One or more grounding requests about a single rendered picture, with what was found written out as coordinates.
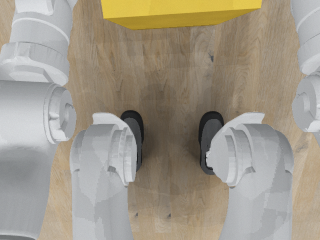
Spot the left robot foot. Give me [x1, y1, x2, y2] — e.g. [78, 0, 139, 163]
[120, 110, 144, 172]

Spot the robot right upper arm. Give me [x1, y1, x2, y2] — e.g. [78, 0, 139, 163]
[291, 70, 320, 147]

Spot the robot right forearm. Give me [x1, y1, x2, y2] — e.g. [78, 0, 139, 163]
[290, 0, 320, 75]

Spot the carton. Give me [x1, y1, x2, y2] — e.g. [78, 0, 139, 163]
[101, 0, 262, 31]

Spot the robot left upper arm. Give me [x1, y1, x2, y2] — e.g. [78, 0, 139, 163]
[0, 80, 77, 240]

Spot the robot left forearm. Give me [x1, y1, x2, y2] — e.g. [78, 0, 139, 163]
[0, 0, 78, 86]

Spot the robot right thigh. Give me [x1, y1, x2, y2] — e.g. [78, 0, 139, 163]
[216, 123, 293, 240]

